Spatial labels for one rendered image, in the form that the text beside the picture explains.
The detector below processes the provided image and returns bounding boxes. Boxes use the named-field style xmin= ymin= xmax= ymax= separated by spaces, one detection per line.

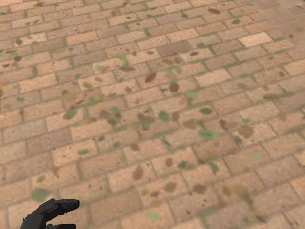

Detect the robot left hand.
xmin=20 ymin=198 xmax=80 ymax=229

